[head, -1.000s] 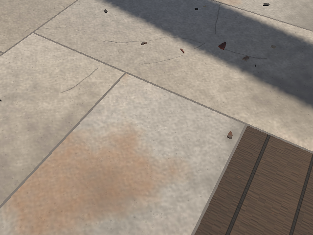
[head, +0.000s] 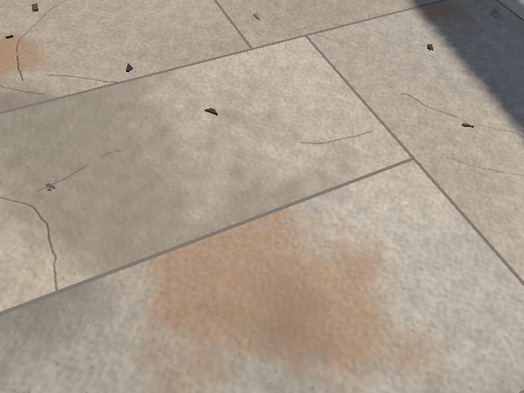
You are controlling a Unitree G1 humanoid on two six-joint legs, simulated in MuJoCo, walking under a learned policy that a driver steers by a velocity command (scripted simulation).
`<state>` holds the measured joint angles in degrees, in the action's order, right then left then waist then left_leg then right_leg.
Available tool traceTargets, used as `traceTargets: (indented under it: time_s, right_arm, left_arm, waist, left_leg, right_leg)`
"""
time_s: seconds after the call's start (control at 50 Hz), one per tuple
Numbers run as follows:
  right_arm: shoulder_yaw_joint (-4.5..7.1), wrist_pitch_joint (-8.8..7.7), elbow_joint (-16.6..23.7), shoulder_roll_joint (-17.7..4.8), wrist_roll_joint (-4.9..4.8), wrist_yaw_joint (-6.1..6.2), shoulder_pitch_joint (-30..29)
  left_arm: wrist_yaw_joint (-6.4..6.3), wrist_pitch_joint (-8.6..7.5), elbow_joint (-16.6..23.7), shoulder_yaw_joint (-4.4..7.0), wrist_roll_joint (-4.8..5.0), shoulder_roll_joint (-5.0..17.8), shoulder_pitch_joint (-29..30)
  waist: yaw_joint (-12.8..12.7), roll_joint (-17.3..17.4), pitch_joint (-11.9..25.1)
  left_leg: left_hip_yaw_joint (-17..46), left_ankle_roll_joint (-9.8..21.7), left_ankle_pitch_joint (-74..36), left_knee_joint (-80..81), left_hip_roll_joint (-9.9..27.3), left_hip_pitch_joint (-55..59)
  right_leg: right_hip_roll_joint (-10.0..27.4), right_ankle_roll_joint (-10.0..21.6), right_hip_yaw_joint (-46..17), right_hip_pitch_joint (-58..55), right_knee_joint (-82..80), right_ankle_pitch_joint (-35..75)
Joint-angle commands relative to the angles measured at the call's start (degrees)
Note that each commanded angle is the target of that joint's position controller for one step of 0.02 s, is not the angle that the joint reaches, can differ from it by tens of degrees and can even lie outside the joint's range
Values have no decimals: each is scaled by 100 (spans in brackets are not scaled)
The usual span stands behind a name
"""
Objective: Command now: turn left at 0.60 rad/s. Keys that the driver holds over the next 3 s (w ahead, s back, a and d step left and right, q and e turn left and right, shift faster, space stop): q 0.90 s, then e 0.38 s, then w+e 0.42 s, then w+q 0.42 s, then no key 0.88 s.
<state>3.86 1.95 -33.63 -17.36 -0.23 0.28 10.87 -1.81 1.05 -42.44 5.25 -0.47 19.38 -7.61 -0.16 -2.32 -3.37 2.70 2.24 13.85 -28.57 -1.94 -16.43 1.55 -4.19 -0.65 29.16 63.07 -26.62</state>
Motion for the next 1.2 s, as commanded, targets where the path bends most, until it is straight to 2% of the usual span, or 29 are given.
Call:
traceTargets:
  time_s: [0.02, 0.1, 0.22, 0.26, 0.3, 0.32, 0.34, 0.36, 0.38, 0.4, 0.42, 0.44, 0.5, 0.58, 0.68, 0.72, 0.74, 0.76, 0.78, 0.8, 0.82, 0.84, 0.86, 0.92, 1.02, 1.08, 1.14, 1.18, 1.2]
  right_arm:
    - [236, -85, 405, -913, 0, 110, -254]
    - [277, -61, 339, -1020, -23, 164, -131]
    - [321, 8, 339, -1125, -34, 98, -241]
    - [321, 31, 344, -1114, -72, 80, -315]
    - [300, 64, 368, -1051, -152, 102, -507]
    - [264, 64, 359, -916, -162, 124, -418]
    - [177, 55, 319, -582, -70, 112, -58]
    - [275, 12, 457, -844, -129, 134, -121]
    - [417, -10, 304, -1271, -36, 150, 84]
    - [479, 19, 169, -1341, -82, 137, 131]
    - [466, 87, 30, -1174, -91, 154, 238]
    - [435, 136, 22, -1046, -88, 150, 226]
    - [318, 143, 185, -711, -163, 95, -117]
    - [199, 119, 370, -532, -93, 13, -390]
    - [231, 169, 377, -637, -114, -93, -141]
    - [291, 184, 246, -662, -104, -110, 265]
    - [386, 174, 191, -904, -92, -57, 510]
    - [550, 129, 315, -1680, -72, 51, 681]
    - [482, -26, 440, -1632, 149, -21, 605]
    - [413, -145, 387, -1389, 184, -63, 488]
    - [363, -203, 313, -1223, 96, -43, 238]
    - [314, -195, 318, -1066, -8, -5, 8]
    - [263, -173, 331, -999, -65, 33, -156]
    - [174, -151, 331, -861, 16, 115, -226]
    - [-32, -184, 83, -431, 141, 121, -292]
    - [-52, -201, -132, -504, 223, 37, -255]
    - [-11, -194, -264, -684, 116, 13, -436]
    - [20, -222, -387, -701, 94, 59, -174]
    - [57, -249, -369, -739, 166, 80, 52]
  left_arm:
    - [-21, -98, 408, 137, 5, 479, 52]
    - [1, -119, 473, 61, 29, 313, 246]
    - [109, -214, 556, 74, 89, 377, 290]
    - [155, -267, 570, 90, 108, 390, 197]
    - [188, -318, 486, 119, 99, 371, -120]
    - [169, -326, 455, 172, 52, 533, -268]
    - [125, -288, 531, 233, -36, 892, -295]
    - [147, -262, 491, 268, -202, 1109, -213]
    - [134, -283, 637, 180, -157, 782, 3]
    - [96, -276, 688, 96, -108, 508, 243]
    - [63, -255, 738, 67, -50, 424, 400]
    - [30, -240, 740, 43, 23, 373, 438]
    - [-51, -148, 684, 40, -35, 427, 143]
    - [-36, -66, 635, 145, -18, 702, -13]
    - [82, -54, 582, 221, 145, 906, 76]
    - [91, -78, 525, 197, 263, 807, 118]
    - [118, -105, 381, 135, 207, 565, -245]
    - [146, -110, 624, -35, -162, 96, -235]
    - [75, -121, 829, 13, -103, 309, 332]
    - [30, -92, 826, 82, 25, 531, 494]
    - [4, -75, 786, 115, 61, 579, 458]
    - [-40, -62, 682, 139, 22, 585, 365]
    - [-53, -50, 658, 154, -14, 605, 279]
    - [-3, -58, 519, 127, 47, 492, -9]
    - [72, -21, 424, -58, 58, 143, 49]
    - [115, -26, 433, -75, 97, 251, 94]
    - [105, -64, 436, -60, 112, 382, -58]
    - [90, -107, 519, -44, 36, 613, -90]
    - [75, -112, 567, 24, 58, 927, -73]
  waist:
    - [-58, 967, 856]
    - [73, 1001, 822]
    - [143, 1164, 722]
    - [102, 1192, 772]
    - [-138, 1137, 834]
    - [-149, 920, 914]
    - [77, -277, 1101]
    - [135, -1479, 679]
    - [142, -888, 638]
    - [220, -602, 557]
    - [261, -446, 487]
    - [193, -464, 393]
    - [-56, -639, 394]
    - [-250, -716, 645]
    - [-122, -820, 705]
    - [149, -643, 742]
    - [183, -10, 828]
    - [25, 1978, 901]
    - [377, 1749, 1090]
    - [402, 1195, 945]
    - [230, 1044, 724]
    - [134, 861, 650]
    - [47, 947, 612]
    - [-52, 986, 877]
    - [85, 1038, 829]
    - [212, 1079, 528]
    - [34, 897, 285]
    - [46, 466, 383]
    - [282, -47, 491]
  left_leg:
    - [1459, 1098, -2604, 851, 1308, 941]
    - [1715, 1085, -1909, 804, 1207, 1011]
    - [2457, 1090, -1398, 689, 1123, 608]
    - [2714, 1028, -1621, 552, 1071, 688]
    - [2729, 778, -1593, 281, 832, 553]
    - [2554, 505, -974, 4, 598, 184]
    - [1747, 138, 817, -1166, -7, -480]
    - [780, -189, 2397, -2244, -674, -1550]
    - [822, -414, 2241, -3365, -231, -1619]
    - [746, -504, 1854, -3770, -157, -1610]
    - [654, -621, 1540, -4003, -113, -1644]
    - [602, -717, 1259, -4204, -76, -1827]
    - [163, -864, 946, -3681, 65, -1909]
    - [-110, -873, 1059, -2499, 372, -1466]
    - [-532, -575, 706, -1063, 317, -472]
    - [-672, -247, -225, 152, 139, 381]
    - [-208, -16, -1137, 647, 270, 1217]
    - [2061, 696, -3482, 660, 1894, 2248]
    - [2851, 1791, -3635, 752, 2518, 1653]
    - [2388, 1714, -3022, 880, 2224, 1450]
    - [1970, 1378, -2453, 901, 1860, 1282]
    - [1761, 1114, -2068, 894, 1608, 1236]
    - [1627, 1037, -2210, 903, 1467, 1078]
    - [1400, 1065, -2469, 905, 1318, 1117]
    - [991, 953, -1824, 953, 1167, 901]
    - [1070, 1012, -1026, 1080, 1234, 506]
    - [1142, 932, -867, 850, 1251, 417]
    - [951, 574, -859, 510, 1007, 518]
    - [626, 363, -592, 258, 623, 463]
  right_leg:
    - [-53, -83, -288, 485, 160, 551]
    - [-167, -140, -373, 297, -1081, 731]
    - [-384, -28, -467, -473, -2240, 519]
    - [-427, 49, -477, -724, -2731, 568]
    - [-417, 181, -377, -1410, -3898, 1376]
    - [-19, 340, -584, -2028, -4289, 2008]
    - [1176, 798, -1636, -2675, -4452, 2790]
    - [2006, 1786, -2868, -2352, -4619, 3525]
    - [2161, 2044, -2693, -2189, -4599, 3446]
    - [1814, 1828, -2105, -2054, -4527, 3224]
    - [1460, 1601, -1615, -2051, -4482, 2886]
    - [1365, 1570, -1380, -2127, -4464, 2923]
    - [1176, 1638, -792, -2418, -4515, 3152]
    - [1436, 1745, -532, -2752, -4436, 3483]
    - [1608, 1594, -210, -2477, -4167, 3634]
    - [1461, 1201, 110, -2116, -3593, 3189]
    - [1167, 757, 524, -1487, -2816, 2388]
    - [385, 105, 1005, 289, -900, -679]
    - [-106, -17, 78, 846, 214, -1405]
    - [26, 39, -219, 880, 613, -1046]
    - [119, 110, -301, 897, 534, -511]
    - [175, 107, -345, 891, 359, -100]
    - [132, 56, -332, 752, 319, 221]
    - [-23, -73, -253, 437, 238, 733]
    - [260, -145, -185, -509, -1495, 976]
    - [234, -62, -58, -1091, -2246, 762]
    - [106, 119, 72, -1349, -3168, 1110]
    - [289, 299, -269, -1652, -3641, 2833]
    - [482, 471, -534, -1707, -3342, 3773]
